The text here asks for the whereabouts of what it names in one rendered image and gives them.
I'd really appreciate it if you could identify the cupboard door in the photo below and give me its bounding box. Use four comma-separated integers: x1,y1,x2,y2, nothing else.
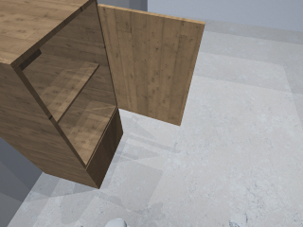
98,4,205,127

